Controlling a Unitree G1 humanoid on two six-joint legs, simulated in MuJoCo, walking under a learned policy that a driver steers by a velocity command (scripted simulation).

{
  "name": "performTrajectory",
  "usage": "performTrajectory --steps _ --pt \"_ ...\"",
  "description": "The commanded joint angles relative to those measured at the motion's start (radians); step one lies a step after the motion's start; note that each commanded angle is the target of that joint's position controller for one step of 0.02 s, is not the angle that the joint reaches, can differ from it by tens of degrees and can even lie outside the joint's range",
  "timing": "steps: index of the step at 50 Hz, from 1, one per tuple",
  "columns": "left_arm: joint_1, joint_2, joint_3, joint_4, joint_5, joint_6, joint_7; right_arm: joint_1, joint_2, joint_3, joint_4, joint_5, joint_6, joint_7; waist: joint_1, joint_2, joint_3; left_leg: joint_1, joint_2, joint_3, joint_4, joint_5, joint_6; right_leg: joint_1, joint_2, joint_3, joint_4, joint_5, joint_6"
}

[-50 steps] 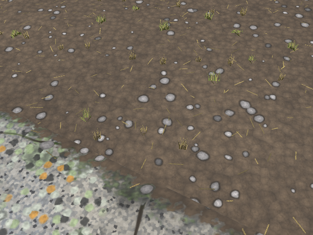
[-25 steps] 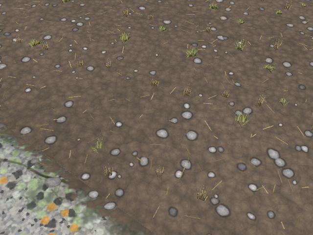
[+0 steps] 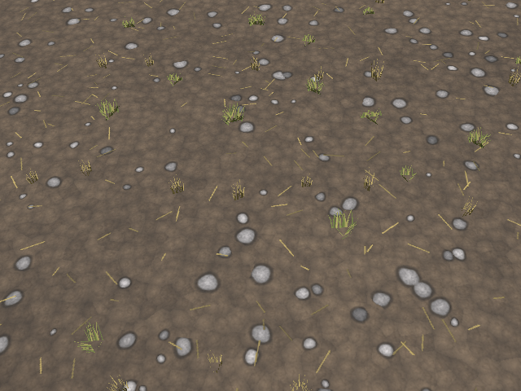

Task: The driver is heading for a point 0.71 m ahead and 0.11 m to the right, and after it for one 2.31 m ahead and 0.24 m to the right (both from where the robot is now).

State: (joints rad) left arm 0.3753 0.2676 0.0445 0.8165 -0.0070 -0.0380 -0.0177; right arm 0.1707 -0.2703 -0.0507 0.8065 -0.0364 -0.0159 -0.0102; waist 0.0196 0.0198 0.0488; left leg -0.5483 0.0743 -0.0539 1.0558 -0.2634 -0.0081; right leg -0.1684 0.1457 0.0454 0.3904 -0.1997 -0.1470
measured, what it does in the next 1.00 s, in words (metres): goes down, turning right: left foot 0.19 m lower, then right foot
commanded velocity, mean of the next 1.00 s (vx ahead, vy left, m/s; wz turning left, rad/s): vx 0.50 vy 0.00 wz -0.54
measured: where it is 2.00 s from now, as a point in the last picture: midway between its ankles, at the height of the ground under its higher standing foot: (339, 242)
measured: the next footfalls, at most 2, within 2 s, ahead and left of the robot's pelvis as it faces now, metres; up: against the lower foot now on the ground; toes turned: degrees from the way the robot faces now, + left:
left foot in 0.52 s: +0.48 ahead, +0.14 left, -0.19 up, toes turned -21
right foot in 0.98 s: +0.64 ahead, -0.11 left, -0.19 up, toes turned -35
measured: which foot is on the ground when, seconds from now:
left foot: up 0.00-0.50, down 0.52-0.96, up 0.98-1.00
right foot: down 0.00-0.50, up 0.52-0.96, down 0.98-1.00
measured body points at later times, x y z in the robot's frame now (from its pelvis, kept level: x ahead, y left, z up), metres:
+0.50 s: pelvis +0.33 +0.05 -0.12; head +0.33 +0.05 +0.33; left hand +0.31 +0.35 -0.25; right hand +0.51 -0.24 -0.17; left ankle +0.48 +0.13 -0.87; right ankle +0.01 -0.02 -0.72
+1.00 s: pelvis +0.57 +0.00 -0.21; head +0.60 -0.03 +0.24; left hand +0.89 +0.04 -0.30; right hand +0.37 -0.15 -0.35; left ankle +0.46 +0.15 -0.89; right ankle +0.61 -0.08 -0.93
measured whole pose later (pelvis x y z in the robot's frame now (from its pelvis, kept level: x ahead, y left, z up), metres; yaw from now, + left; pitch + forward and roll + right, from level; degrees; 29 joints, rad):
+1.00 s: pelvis +0.57 +0.00 -0.21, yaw -33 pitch +1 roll +0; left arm -0.07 0.22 0.00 0.77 0.05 -0.04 -0.04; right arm 0.50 -0.19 -0.01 0.99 -0.01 -0.05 -0.01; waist -0.07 0.01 0.07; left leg -0.08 0.01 0.18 0.77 -0.52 0.05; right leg -0.42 0.07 -0.10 0.58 -0.19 -0.17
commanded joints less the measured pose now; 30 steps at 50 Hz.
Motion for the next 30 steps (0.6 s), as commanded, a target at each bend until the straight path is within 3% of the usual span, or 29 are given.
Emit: performTrajectory --steps 1,3,4,5,7,9,10,12,14,16,18,19,20,21,22,24,25,26,27,28,29,30 --pt "0.059 0.147 0.029 -0.056 -0.008 -0.011 0.016 0.007 -0.077 -0.025 -0.05 -0.006 0.024 0.015 -0.012 -0.054 -0.018 -0.079 -0.005 0.027 -0.097 0.098 -0.027 0.048 -0.246 0.257 -0.159 0.487 -0.125" --pt "0.099 0.147 0.035 -0.052 -0.008 -0.005 0.02 -0.041 -0.058 -0.015 -0.067 -0.014 0.031 0.027 0.013 -0.072 -0.033 -0.108 -0.005 0.044 -0.108 0.181 -0.033 0.07 -0.238 0.251 -0.143 0.497 -0.099" --pt "0.116 0.151 0.037 -0.049 0.007 -0.006 0.022 -0.028 -0.071 -0.021 -0.056 -0.019 0.03 0.03 0.014 -0.081 -0.05 -0.134 0.007 0.021 -0.067 0.245 -0.018 0.111 -0.251 0.281 -0.117 0.516 -0.105" --pt "0.132 0.156 0.037 -0.057 0.019 -0.008 0.024 -0.043 -0.091 -0.027 -0.057 -0.013 0.029 0.034 0.026 -0.071 -0.064 -0.159 -0.004 0.041 -0.032 0.272 -0.013 0.127 -0.252 0.289 -0.108 0.474 -0.11" --pt "0.157 0.16 0.039 -0.058 0.019 -0.003 0.03 -0.099 -0.112 -0.035 -0.066 -0.017 0.021 0.036 0.035 -0.054 -0.042 -0.21 -0.004 0.025 -0.036 0.274 -0.004 0.152 -0.261 0.335 -0.081 0.441 -0.13" --pt "0.257 0.169 0.047 -0.013 0.017 -0.009 0.05 -0.194 -0.141 -0.048 -0.097 -0.021 -0.001 0.034 0.068 -0.063 -0.006 -0.431 0.004 -0.053 -0.057 0.26 -0.005 0.361 -0.3 0.425 -0.031 0.421 -0.149" --pt "0.304 0.193 0.053 0.005 0.024 -0.014 0.055 -0.25 -0.16 -0.054 -0.107 -0.015 -0.006 0.032 0.1 -0.083 0.003 -0.495 -0.008 -0.046 -0.12 0.228 -0.014 0.421 -0.279 0.416 -0.029 0.331 -0.132" --pt "0.334 0.179 0.052 0.025 0.032 -0.027 0.056 -0.301 -0.156 -0.054 -0.122 -0.014 -0.012 0.032 0.12 -0.114 0.053 -0.537 -0.006 -0.059 -0.173 0.227 -0.023 0.431 -0.286 0.455 -0.016 0.318 -0.136" --pt "0.241 0.146 0.041 0.017 0.041 -0.037 0.054 -0.353 -0.117 -0.04 -0.159 -0.015 -0.012 0.049 0.111 -0.113 0.1 -0.347 -0.032 -0.019 -0.334 0.419 -0.029 0.167 -0.224 0.431 -0.01 0.124 -0.12" --pt "0.175 0.145 0.038 0.003 0.028 -0.046 0.048 -0.308 -0.08 -0.029 -0.168 -0.019 -0.021 0.064 0.088 -0.092 0.048 -0.161 -0.042 -0.031 -0.36 0.608 0.005 0.033 -0.207 0.445 0.059 0.075 -0.111" --pt "0.148 0.149 0.036 0.001 0.026 -0.05 0.041 -0.285 -0.079 -0.025 -0.169 -0.013 -0.031 0.061 0.087 -0.083 0.023 -0.023 -0.067 -0.02 -0.407 0.646 0.027 -0.028 -0.171 0.432 0.131 0.066 -0.085" --pt "0.142 0.139 0.033 0.007 0.028 -0.048 0.041 -0.273 -0.07 -0.02 -0.167 0.001 -0.035 0.056 0.091 -0.1 0.036 0.031 -0.066 -0.017 -0.473 0.646 0.024 -0.025 -0.155 0.418 0.163 0.067 -0.062" --pt "0.16 0.132 0.029 0.023 0.038 -0.04 0.049 -0.275 -0.069 -0.021 -0.165 0.008 -0.046 0.049 0.105 -0.091 0.041 0.079 -0.061 -0.02 -0.527 0.659 0.019 -0.006 -0.141 0.425 0.215 0.044 -0.041" --pt "0.165 0.127 0.027 0.032 0.051 -0.036 0.06 -0.237 -0.061 -0.018 -0.158 0.009 -0.058 0.045 0.101 -0.067 0.04 0.141 -0.059 -0.027 -0.623 0.697 0.009 0.012 -0.107 0.411 0.296 0.028 -0.019" --pt "0.161 0.124 0.025 0.046 0.056 -0.031 0.067 -0.145 -0.057 -0.02 -0.129 0.013 -0.068 0.038 0.064 -0.045 0.01 0.232 -0.041 -0.04 -0.71 0.761 0.004 0.045 -0.075 0.397 0.422 0.037 -0.01" --pt "0.144 0.134 0.025 0.076 0.046 -0.013 0.082 0.159 -0.076 -0.039 -0.019 0.019 -0.073 0.009 -0.075 0.014 -0.088 0.463 0.025 -0.049 -0.956 1.002 -0.013 0.102 -0.018 0.327 0.841 0.052 -0.005" --pt "0.122 0.139 0.035 0.074 0.023 -0.004 0.079 0.263 -0.124 -0.059 0.025 0.019 -0.063 0.002 -0.118 0.066 -0.127 0.666 0.077 -0.092 -0.968 1.017 -0.029 -0.036 0.024 0.26 1.068 -0.219 0.016" --pt "0.113 0.075 0.03 0.069 0.009 0.006 0.074 0.363 -0.177 -0.067 0.064 -0.016 -0.064 0.015 -0.132 0.116 -0.109 0.856 0.143 -0.092 -0.748 1.164 -0.009 -0.303 0.087 0.2 1.412 -0.627 0.041" --pt "0.331 0.023 0.018 0.058 -0.035 0.004 0.078 0.388 -0.183 -0.05 0.06 -0.031 -0.082 0.033 0.015 0.263 -0.253 1.164 0.296 -0.138 -0.306 1.712 0.001 -0.571 0.037 0.162 1.547 -0.711 0.065" --pt "0.352 0.056 0.01 0.098 -0.035 0.009 0.091 0.393 -0.145 -0.051 0.048 -0.014 -0.081 0.043 -0.02 0.262 -0.346 1.238 0.356 -0.233 -0.27 1.618 0.066 -0.757 -0.034 0.108 1.621 -0.626 0.07" --pt "0.229 0.076 0.008 0.089 0.007 0.012 0.086 0.366 -0.074 -0.034 0.018 0.001 -0.084 0.041 -0.061 0.114 -0.309 1.059 0.3 -0.223 -0.409 1.146 0.065 -0.788 -0.092 0.074 1.506 -0.459 0.076" --pt "0.184 0.076 0.004 0.046 0.04 0.025 0.063 0.27 -0.194 -0.069 0.014 -0.005 -0.088 0.017 -0.018 0.304 -0.322 0.882 0.411 -0.488 -0.586 0.371 0.25 -0.812 -0.105 0.02 1.615 -0.359 0.075"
